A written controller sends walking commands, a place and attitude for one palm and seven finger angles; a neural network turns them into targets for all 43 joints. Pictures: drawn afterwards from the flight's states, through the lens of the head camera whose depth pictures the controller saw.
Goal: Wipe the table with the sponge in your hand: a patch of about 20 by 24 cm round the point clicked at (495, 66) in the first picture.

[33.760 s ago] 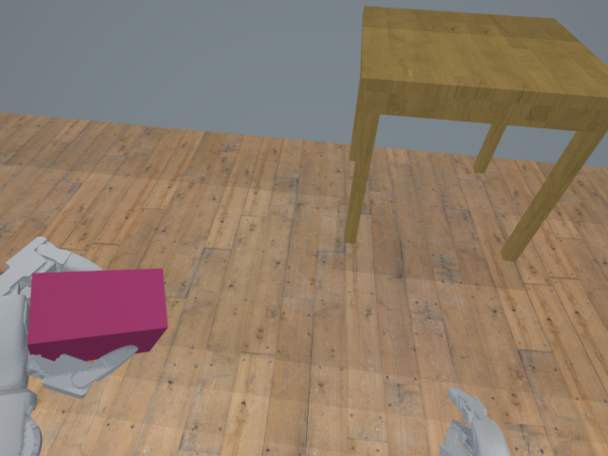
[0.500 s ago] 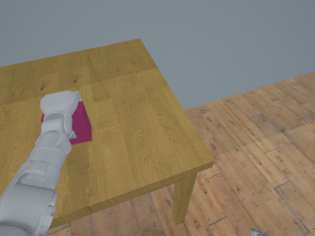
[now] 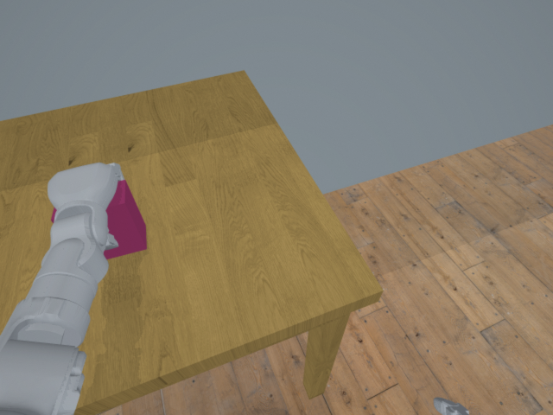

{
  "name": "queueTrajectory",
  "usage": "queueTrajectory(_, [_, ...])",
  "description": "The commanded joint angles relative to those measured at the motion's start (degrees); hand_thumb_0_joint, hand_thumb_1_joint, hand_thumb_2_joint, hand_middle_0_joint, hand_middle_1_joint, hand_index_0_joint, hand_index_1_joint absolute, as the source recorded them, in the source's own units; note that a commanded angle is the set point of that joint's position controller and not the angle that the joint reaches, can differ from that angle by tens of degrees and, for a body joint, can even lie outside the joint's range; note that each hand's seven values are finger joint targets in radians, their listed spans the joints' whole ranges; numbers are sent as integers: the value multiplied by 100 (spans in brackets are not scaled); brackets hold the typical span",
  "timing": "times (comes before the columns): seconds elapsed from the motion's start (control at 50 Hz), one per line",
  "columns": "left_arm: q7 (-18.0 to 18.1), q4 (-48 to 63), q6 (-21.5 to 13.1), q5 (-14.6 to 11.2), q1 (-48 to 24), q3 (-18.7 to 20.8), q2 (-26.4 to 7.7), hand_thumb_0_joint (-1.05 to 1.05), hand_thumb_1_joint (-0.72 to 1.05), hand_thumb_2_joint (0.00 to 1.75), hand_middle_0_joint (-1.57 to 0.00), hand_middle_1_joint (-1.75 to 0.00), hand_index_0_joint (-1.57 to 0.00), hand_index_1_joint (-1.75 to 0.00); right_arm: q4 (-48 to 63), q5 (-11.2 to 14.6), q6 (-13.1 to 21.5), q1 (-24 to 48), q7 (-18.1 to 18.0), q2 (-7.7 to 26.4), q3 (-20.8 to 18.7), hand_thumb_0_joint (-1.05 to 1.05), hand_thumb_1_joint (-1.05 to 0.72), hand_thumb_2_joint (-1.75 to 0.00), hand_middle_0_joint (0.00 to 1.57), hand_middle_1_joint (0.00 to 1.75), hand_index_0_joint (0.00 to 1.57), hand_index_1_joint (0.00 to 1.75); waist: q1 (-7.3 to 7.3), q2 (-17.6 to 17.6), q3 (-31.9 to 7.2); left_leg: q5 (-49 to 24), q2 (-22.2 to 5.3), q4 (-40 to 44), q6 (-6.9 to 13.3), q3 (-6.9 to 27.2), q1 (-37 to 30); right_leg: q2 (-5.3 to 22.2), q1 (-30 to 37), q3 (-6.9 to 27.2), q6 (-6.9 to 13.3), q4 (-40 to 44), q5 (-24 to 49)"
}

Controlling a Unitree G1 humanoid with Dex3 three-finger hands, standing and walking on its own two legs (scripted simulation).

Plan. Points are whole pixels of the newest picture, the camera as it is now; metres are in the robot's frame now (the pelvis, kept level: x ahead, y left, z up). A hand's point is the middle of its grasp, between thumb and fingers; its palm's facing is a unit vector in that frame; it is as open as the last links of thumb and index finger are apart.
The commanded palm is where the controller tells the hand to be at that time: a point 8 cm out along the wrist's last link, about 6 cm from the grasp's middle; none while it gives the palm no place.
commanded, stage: slide back across to the first lane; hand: left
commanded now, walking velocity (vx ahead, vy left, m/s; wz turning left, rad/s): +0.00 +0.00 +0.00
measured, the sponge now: (108, 229) +0.39 +0.30 +0.04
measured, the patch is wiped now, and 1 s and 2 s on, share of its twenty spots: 0.90 0.90 0.90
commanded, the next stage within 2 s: wipe back along the first lane in 0.24 s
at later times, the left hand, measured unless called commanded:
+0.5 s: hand (65, 229) +0.36 +0.34 +0.08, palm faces -0.08 -0.01 -1.00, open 10.3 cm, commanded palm +0.33 +0.33 +0.12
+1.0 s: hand (66, 254) +0.32 +0.32 +0.07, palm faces -0.03 -0.02 -1.00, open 10.3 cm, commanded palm +0.28 +0.31 +0.10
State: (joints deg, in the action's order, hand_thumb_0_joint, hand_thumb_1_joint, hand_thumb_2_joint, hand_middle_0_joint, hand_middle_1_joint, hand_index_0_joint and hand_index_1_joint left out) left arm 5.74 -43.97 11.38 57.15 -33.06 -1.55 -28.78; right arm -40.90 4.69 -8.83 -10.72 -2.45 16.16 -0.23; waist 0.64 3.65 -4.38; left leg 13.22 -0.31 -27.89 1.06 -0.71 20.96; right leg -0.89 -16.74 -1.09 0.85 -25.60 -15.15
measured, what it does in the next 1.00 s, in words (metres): stands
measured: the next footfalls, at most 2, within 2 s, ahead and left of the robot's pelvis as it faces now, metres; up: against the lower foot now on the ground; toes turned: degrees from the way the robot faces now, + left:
none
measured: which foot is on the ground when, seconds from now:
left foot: down 0.00-1.00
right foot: down 0.00-1.00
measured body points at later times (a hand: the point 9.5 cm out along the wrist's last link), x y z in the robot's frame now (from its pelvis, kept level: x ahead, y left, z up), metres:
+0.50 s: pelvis +0.01 +0.01 +0.00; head +0.05 -0.01 +0.45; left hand +0.36 +0.34 +0.13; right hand +0.18 -0.25 -0.12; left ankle +0.01 +0.11 -0.74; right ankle -0.03 -0.11 -0.74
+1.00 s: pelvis +0.00 +0.01 +0.00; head +0.01 -0.02 +0.45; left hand +0.32 +0.32 +0.13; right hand +0.19 -0.23 -0.11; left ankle +0.01 +0.11 -0.74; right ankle -0.03 -0.11 -0.74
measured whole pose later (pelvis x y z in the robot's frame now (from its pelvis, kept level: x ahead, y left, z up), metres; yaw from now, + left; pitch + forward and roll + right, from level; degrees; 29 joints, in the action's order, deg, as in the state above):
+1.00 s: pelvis +0.00 +0.01 +0.00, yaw +1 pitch +4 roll -1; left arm 3.4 -20.9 13.8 55.2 -14.0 -1.3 -29.2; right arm -36.8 4.4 -9.2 -6.7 -1.4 16.0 0.7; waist -2.6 4.6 -3.5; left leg 14.0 0.5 -28.7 1.5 0.3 18.4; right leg -0.2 -13.2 -2.1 0.4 -25.4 -15.8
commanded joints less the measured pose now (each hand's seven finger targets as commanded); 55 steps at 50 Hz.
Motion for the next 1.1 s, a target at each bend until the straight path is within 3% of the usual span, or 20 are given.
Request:
queueTrajectory(0.0, [-59,928,141,233,-1769,374,-1869,0,10,130,-120,-160,-120,-160,791,15,220,481,-45,871,-264,0,-90,-90,20,30,20,30,-152,-211,-1415,-1412,125,191,250,107,-934,-68,529,-19,279,302,1591])
queueTrajectory(0.12, [-262,1416,-123,100,-1253,783,-2157,0,10,130,-120,-160,-120,-160,903,-23,220,515,-63,882,-291,0,-90,-90,20,30,20,30,-259,-162,-1648,-1976,143,89,259,140,-1125,-57,802,37,322,243,2289])
queueTrajectory(0.24, [-322,1844,-255,101,-962,774,-2144,0,10,130,-120,-160,-120,-160,935,-50,212,500,-34,890,-329,0,-90,-90,20,30,20,30,-229,76,-1578,-2391,137,-34,253,113,-1282,-57,747,-15,317,169,2638])
queueTrajectory(0.26, [-306,1749,-247,116,-841,972,-2330,0,10,130,-120,-160,-120,-160,889,-42,202,479,-27,902,-339,0,-90,-90,20,30,20,30,-249,-14,-1553,-2373,136,-36,242,121,-1237,-61,729,-12,312,166,2596])
queueTrajectory(0.32, [-362,1913,-299,38,-991,913,-2234,0,10,130,-120,-160,-120,-160,922,-28,218,543,-46,901,-322,0,-90,-90,20,30,20,30,-219,-55,-1534,-2379,130,5,241,179,-1258,-74,663,-28,328,192,2486])
queueTrajectory(0.34, [-385,1958,-302,34,-861,648,-1945,0,10,130,-120,-160,-120,-160,941,-40,216,499,-37,890,-343,0,-90,-90,20,30,20,30,-184,43,-1540,-2418,129,-47,252,170,-1361,-79,578,-59,317,189,2444])
queueTrajectory(0.42, [-404,2422,-325,-99,-328,626,-1682,0,10,130,-120,-160,-120,-160,1036,-38,227,619,15,838,-360,0,-90,-90,20,30,20,30,-264,42,-1764,-2812,101,-106,231,231,-1498,-79,682,-35,324,150,2656])
queueTrajectory(0.44, [-384,2386,-296,-120,-75,654,-1680,0,10,130,-120,-160,-120,-160,1016,-57,219,557,22,868,-385,0,-90,-90,20,30,20,30,-274,-132,-1749,-2774,98,-151,241,220,-1492,-92,700,-71,307,128,2686])
queueTrajectory(0.54, [-297,2867,-124,-198,297,444,-1312,0,10,130,-120,-160,-120,-160,1093,-55,208,755,67,817,-364,0,-90,-90,20,30,20,30,-295,-111,-1526,-2594,80,-75,215,264,-1464,-108,581,-119,299,147,2335])
queueTrajectory(0.56, [-266,2864,-72,-177,396,606,-1485,0,10,130,-120,-160,-120,-160,1073,-43,204,773,79,825,-352,0,-90,-90,20,30,20,30,-322,-132,-1441,-2471,77,-29,192,293,-1368,-103,574,-112,303,153,2225])
queueTrajectory(0.58, [-254,2925,-22,-176,456,496,-1356,0,10,130,-120,-160,-120,-160,1109,-50,202,825,76,807,-337,0,-90,-90,20,30,20,30,-335,-182,-1431,-2344,99,1,198,284,-1347,-112,597,-118,300,168,2142])
queueTrajectory(0.62, [-220,2893,86,-178,497,619,-1474,0,10,130,-120,-160,-120,-160,1098,-35,200,930,61,819,-296,0,-90,-90,20,30,20,30,-370,-195,-1274,-2027,107,103,190,309,-1219,-120,597,-95,326,205,1869])
queueTrajectory(0.64, [-222,2833,147,-173,421,373,-1254,0,10,130,-120,-160,-120,-160,1089,-30,190,932,48,797,-283,0,-90,-90,20,30,20,30,-308,-188,-1143,-1861,117,104,203,268,-1209,-126,508,-131,316,228,1740])
queueTrajectory(0.72, [-258,2679,273,-214,677,581,-1449,0,10,130,-120,-160,-120,-160,1103,-19,184,1047,25,805,-223,0,-90,-90,20,30,20,30,-397,-318,-1094,-1596,141,188,202,289,-1087,-111,650,-60,332,286,1610])
queueTrajectory(0.8, [-334,2521,298,-177,703,385,-1311,0,10,130,-120,-160,-120,-160,1104,-8,174,1052,26,779,-189,0,-90,-90,20,30,20,30,-349,-284,-811,-1281,146,222,189,256,-964,-106,479,-92,304,333,1306])
queueTrajectory(0.92, [-363,2858,210,-221,1208,301,-1019,0,10,130,-120,-160,-120,-160,1272,-22,213,1147,80,740,-178,0,-90,-90,20,30,20,30,-438,-166,-969,-1337,137,181,191,295,-983,-125,541,-38,344,275,1331])
queueTrajectory(0.94, [-353,2800,237,-239,1284,153,-875,0,10,130,-120,-160,-120,-160,1261,-20,213,1091,82,729,-183,0,-90,-90,20,30,20,30,-391,-278,-863,-1272,136,154,201,262,-966,-126,486,-74,320,276,1309])
queueTrajectory(1.0, [-331,2954,296,-290,1454,189,-888,0,10,130,-120,-160,-120,-160,1284,-13,224,1115,88,739,-193,0,-90,-90,20,30,20,30,-406,-385,-819,-1222,146,153,203,257,-914,-114,525,-53,300,275,1352])
queueTrajectory(1.02, [-324,3074,308,-313,1544,434,-1121,0,10,130,-120,-160,-120,-160,1310,-12,230,1213,85,763,-178,0,-90,-90,20,30,20,30,-479,-318,-900,-1258,145,172,202,291,-900,-117,623,9,329,258,1379])
queueTrajectory(1.08, [-326,3247,383,-342,1773,145,-793,0,10,130,-120,-160,-120,-160,1322,-12,253,1182,98,724,-186,0,-90,-90,20,30,20,30,-426,-382,-800,-1266,145,147,206,265,-921,-116,573,-54,292,249,1407])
